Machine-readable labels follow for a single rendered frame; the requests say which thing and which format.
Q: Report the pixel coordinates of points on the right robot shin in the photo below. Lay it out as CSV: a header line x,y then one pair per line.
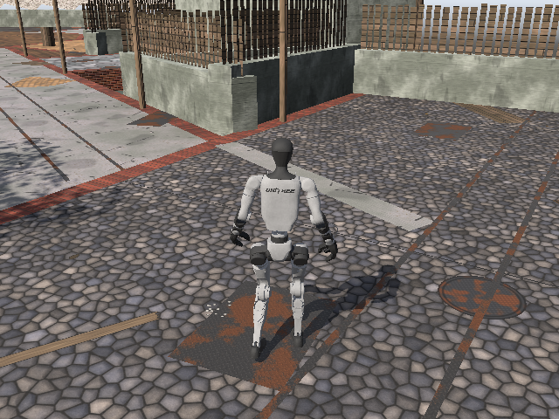
x,y
298,310

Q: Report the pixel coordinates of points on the right robot upper arm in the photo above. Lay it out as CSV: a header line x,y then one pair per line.
x,y
313,200

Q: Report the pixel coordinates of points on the left robot forearm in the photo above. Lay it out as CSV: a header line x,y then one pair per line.
x,y
238,225

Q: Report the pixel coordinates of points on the right robot foot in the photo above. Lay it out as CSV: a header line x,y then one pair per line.
x,y
297,341

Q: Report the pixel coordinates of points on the left robot hand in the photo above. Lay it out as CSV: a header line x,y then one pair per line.
x,y
233,238

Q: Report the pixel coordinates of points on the right robot hand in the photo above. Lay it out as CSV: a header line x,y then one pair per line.
x,y
330,248

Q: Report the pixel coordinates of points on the right robot forearm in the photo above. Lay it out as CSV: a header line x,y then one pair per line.
x,y
325,231

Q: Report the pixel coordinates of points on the left robot upper arm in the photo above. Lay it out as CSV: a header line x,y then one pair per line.
x,y
253,183

